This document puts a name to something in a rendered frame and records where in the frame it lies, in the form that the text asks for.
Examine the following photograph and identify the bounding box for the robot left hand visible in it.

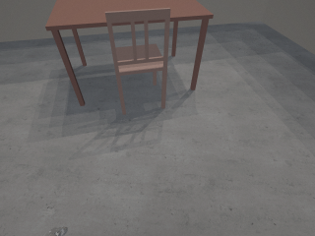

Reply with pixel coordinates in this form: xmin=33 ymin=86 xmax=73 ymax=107
xmin=43 ymin=226 xmax=68 ymax=236

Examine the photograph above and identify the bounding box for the table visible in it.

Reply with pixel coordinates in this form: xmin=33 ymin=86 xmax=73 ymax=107
xmin=45 ymin=0 xmax=214 ymax=106

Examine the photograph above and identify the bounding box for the chair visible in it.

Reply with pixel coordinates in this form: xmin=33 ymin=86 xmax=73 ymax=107
xmin=104 ymin=8 xmax=171 ymax=115

